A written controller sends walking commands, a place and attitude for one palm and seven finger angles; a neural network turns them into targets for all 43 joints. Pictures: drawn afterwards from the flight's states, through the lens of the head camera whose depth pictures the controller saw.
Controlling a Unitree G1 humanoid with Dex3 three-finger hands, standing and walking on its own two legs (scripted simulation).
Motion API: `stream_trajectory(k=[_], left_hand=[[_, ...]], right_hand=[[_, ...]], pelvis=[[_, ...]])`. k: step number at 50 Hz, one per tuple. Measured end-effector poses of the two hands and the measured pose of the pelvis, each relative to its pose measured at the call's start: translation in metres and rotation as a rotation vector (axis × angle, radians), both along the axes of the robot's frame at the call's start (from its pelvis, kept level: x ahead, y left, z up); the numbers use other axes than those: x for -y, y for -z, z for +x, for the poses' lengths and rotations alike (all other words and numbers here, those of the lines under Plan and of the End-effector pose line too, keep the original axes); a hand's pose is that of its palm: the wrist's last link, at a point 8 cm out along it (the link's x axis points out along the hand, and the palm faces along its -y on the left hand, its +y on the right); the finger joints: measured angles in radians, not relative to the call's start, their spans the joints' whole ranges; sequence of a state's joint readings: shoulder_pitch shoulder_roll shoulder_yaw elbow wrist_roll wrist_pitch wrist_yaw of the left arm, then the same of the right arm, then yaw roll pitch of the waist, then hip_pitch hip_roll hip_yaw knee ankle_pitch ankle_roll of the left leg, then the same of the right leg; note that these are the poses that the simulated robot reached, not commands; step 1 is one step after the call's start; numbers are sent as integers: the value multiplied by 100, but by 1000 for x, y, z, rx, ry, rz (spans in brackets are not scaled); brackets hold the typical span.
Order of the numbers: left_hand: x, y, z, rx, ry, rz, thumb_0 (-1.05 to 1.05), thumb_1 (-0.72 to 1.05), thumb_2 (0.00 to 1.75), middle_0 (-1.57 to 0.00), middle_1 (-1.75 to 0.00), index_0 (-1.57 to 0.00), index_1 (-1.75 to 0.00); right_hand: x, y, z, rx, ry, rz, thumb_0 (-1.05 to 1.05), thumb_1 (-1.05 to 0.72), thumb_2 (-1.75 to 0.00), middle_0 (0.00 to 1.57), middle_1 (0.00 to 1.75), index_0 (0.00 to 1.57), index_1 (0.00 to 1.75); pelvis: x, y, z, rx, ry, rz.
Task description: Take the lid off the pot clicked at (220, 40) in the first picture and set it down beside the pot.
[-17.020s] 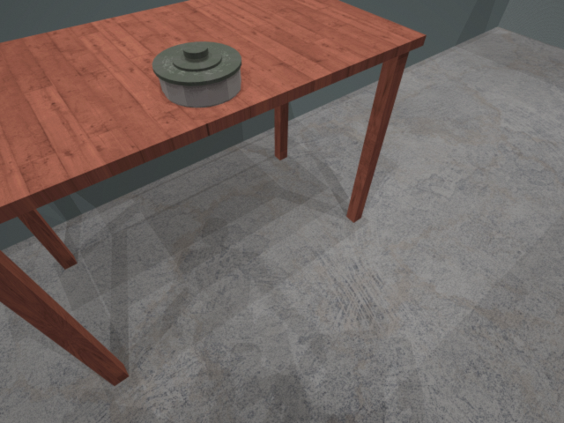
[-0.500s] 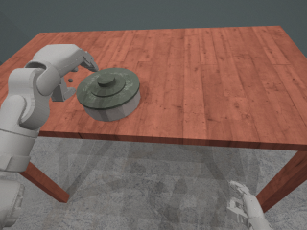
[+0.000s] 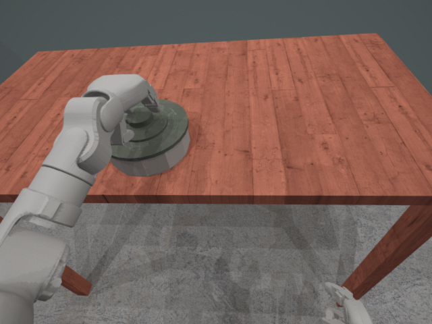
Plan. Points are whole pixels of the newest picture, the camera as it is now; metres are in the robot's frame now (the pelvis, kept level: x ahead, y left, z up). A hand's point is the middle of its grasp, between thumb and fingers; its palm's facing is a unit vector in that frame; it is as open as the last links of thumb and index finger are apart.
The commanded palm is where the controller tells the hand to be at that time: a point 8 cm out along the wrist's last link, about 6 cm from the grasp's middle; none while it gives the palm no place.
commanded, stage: move the open hand above the knob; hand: left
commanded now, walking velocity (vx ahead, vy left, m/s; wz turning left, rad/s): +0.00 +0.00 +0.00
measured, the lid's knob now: (140, 117) +0.47 +0.17 +0.15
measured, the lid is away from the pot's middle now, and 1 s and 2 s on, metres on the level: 0.00 0.00 0.00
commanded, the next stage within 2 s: none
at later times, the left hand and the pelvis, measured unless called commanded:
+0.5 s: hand (129, 82) +0.46 +0.16 +0.24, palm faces -0.15 -0.06 -0.99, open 9.9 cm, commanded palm +0.42 +0.17 +0.28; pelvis +0.02 -0.01 +0.00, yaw -1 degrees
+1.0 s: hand (131, 100) +0.43 +0.16 +0.22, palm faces -0.19 +0.00 -0.98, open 9.9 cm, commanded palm +0.42 +0.17 +0.28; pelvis +0.00 -0.01 +0.00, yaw +0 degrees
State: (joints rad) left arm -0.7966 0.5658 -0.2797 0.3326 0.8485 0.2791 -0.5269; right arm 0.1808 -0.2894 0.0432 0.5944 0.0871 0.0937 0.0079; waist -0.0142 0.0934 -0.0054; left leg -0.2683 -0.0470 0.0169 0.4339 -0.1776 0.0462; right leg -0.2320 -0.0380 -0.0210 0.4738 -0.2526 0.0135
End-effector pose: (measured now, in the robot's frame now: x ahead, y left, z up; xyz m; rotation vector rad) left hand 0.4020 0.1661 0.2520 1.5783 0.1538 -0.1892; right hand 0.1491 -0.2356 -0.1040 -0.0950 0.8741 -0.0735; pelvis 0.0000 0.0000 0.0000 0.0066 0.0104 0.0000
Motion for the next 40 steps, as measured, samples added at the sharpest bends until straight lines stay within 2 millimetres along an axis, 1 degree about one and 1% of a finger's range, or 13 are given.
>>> stream_trajectory(k=[3, 6, 8, 11, 15, 18, 23, 25, 27, 30, 32, 38, 40], left_hand=[[10, -11, 9, 24, 59, 14, 0, -36, 165, -89, -9, -89, -8], [3, -37, 26, 84, 1, -34, 0, -36, 165, -89, -9, -89, -8], [-5, -48, 35, 98, -71, -60, 0, -36, 165, -89, -9, -89, -8], [-4, -38, 41, 60, -120, -34, 0, -36, 165, -88, -8, -88, -8], [18, -12, 35, -1, -30, -2, 0, -36, 165, -88, -8, -88, -8], [29, -16, 35, 6, 34, -11, 0, -36, 165, -89, -8, -89, -8], [11, -46, 46, 76, -56, -51, 0, -36, 165, -89, -8, -89, -8], [2, -45, 46, 68, -104, -57, 0, -36, 165, -89, -8, -89, -8], [-2, -34, 40, 43, -113, -41, 0, -36, 165, -88, -8, -88, -8], [2, -16, 26, 0, -77, -11, 0, -36, 165, -88, -8, -88, -8], [6, -13, 20, -9, -34, -9, 0, -36, 165, -88, -8, -88, -8], [-5, -40, 20, 69, -64, -28, 0, -36, 165, -89, -9, -89, -8], [-10, -41, 22, 63, -108, -37, 0, -36, 165, -89, -8, -89, -8]], right_hand=[[6, -2, -4, 14, 27, -40, 1, -90, -90, 20, 30, 20, 30], [12, -2, -11, 9, 54, -51, 1, -90, -90, 20, 30, 20, 30], [15, -1, -16, -8, 64, -42, 1, -90, -90, 20, 30, 20, 30], [18, 3, -21, -39, 64, -20, 1, -90, -90, 20, 30, 20, 30], [21, 6, -19, -59, 60, -16, 1, -90, -90, 20, 30, 20, 30], [21, 5, -13, -37, 66, -31, 1, -90, -90, 20, 30, 20, 30], [21, 0, -5, -1, 74, -23, 1, -90, -90, 20, 30, 20, 30], [21, -1, -2, 6, 69, -4, 1, -90, -90, 20, 30, 20, 30], [21, -1, 3, 12, 58, 10, 1, -90, -90, 20, 30, 20, 30], [20, -3, 12, 17, 38, 6, 1, -90, -90, 20, 30, 20, 30], [20, -6, 19, 27, 22, -11, 1, -90, -90, 20, 30, 20, 30], [16, -13, 31, 63, 4, -29, 1, -90, -90, 20, 30, 20, 30], [14, -13, 31, 59, -1, -15, 1, -90, -90, 20, 30, 20, 30]], pelvis=[[1, 0, 1, 7, -1, 0], [3, -1, 3, -1, 2, 2], [4, -2, 6, -13, 6, 3], [5, -1, 9, -27, 9, 3], [6, -1, 12, -23, 9, 3], [7, -1, 13, -13, 10, 4], [11, -2, 16, -18, 18, 7], [12, -2, 16, -24, 19, 8], [12, -2, 18, -27, 22, 8], [13, -1, 17, -18, 12, 6], [13, -1, 15, -7, 3, 5], [14, -1, 10, -5, -9, 3], [13, -1, 8, -10, -11, 3]])
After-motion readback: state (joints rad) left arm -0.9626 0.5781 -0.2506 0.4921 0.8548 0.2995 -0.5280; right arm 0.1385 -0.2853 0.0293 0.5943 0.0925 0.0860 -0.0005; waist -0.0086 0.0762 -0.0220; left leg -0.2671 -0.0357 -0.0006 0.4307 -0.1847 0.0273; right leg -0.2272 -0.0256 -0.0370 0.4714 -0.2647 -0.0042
